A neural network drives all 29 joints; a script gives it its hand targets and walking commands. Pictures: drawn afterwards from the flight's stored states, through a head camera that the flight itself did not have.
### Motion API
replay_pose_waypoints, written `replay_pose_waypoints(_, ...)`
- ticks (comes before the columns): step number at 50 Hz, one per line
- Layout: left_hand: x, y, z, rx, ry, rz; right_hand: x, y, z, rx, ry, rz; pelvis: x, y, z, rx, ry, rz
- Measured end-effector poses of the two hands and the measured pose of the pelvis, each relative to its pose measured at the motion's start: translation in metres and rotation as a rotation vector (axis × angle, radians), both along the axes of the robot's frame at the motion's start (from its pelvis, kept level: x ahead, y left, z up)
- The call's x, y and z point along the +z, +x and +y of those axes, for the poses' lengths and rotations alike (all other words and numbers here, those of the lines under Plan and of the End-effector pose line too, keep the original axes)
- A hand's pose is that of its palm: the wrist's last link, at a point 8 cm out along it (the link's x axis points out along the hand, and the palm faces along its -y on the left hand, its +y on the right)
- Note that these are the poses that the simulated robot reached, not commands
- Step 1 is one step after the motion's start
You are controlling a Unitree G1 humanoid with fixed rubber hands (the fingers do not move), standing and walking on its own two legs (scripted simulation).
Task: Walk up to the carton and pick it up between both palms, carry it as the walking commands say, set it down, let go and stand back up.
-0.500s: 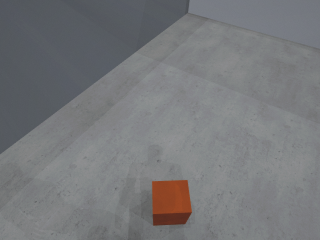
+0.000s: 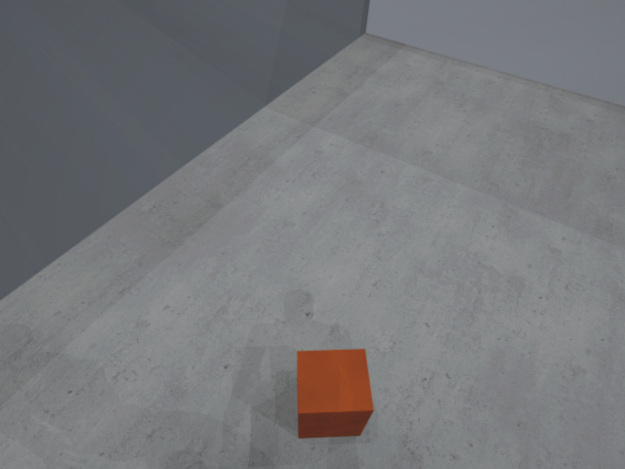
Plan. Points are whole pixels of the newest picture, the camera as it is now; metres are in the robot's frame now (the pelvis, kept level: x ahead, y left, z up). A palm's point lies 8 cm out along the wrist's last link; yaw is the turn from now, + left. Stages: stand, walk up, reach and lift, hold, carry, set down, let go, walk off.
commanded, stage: stand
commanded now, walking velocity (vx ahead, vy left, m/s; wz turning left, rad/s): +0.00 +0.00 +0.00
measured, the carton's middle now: (330, 395) +0.40 -0.06 -0.64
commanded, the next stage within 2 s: reach and lift in 0.32 s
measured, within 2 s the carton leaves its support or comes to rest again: neither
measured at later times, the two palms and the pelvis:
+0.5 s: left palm out of the picture +0.12 +0.23 -0.14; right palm out of the picture +0.10 -0.24 -0.14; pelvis -0.01 +0.00 -0.02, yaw +0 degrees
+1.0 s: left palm (205, 440) +0.18 +0.17 -0.18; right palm (455, 464) +0.17 -0.22 -0.19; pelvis -0.02 -0.01 -0.06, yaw -2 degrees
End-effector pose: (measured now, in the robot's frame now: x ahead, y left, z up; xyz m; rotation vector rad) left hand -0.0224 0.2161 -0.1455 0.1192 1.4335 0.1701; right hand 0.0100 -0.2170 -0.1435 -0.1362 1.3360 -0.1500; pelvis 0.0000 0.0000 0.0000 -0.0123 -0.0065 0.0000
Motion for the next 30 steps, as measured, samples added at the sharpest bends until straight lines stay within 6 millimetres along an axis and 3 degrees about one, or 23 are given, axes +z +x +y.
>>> replay_pose_waypoints(18,0.000,0.005,-0.004,0.004,-0.004,0.002,-0.001,0.004,-0.002,0.000,0.002,0.010,-0.001,0.003,-0.002,0.000,0.003,0.008)
replay_pose_waypoints(20,-0.001,0.031,0.001,-0.010,0.006,-0.053,-0.002,0.021,-0.007,0.010,-0.011,-0.009,-0.007,-0.002,-0.003,-0.001,0.006,-0.009)
replay_pose_waypoints(23,0.000,0.096,0.009,-0.060,0.025,-0.159,-0.001,0.062,-0.015,0.031,-0.039,-0.032,-0.015,-0.007,-0.005,-0.004,0.009,-0.043)
replay_pose_waypoints(27,0.019,0.176,0.008,-0.098,0.026,-0.251,0.012,0.112,-0.023,0.048,-0.073,-0.057,-0.019,-0.003,-0.004,-0.007,0.008,-0.046)
replay_pose_waypoints(30,0.026,0.206,0.002,-0.110,0.012,-0.261,0.018,0.134,-0.022,0.058,-0.061,-0.066,-0.019,0.004,-0.003,-0.010,0.009,-0.036)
